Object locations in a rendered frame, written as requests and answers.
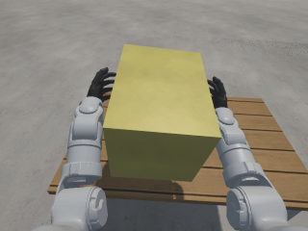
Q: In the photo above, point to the robot right forearm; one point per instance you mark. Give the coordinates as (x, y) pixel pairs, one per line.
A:
(239, 166)

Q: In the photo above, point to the robot left hand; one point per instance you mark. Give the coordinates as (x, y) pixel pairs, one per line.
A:
(97, 85)

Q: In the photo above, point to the robot left upper arm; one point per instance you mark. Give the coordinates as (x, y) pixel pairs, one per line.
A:
(78, 209)

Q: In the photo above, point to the carton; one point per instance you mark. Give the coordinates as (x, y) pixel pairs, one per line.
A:
(161, 122)

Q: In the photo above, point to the robot right upper arm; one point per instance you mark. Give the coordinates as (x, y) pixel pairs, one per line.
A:
(257, 208)

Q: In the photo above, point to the robot right hand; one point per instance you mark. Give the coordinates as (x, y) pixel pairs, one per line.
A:
(218, 93)

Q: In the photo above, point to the table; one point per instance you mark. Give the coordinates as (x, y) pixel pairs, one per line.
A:
(269, 147)

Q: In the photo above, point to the robot left forearm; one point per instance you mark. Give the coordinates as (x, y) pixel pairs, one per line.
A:
(83, 158)

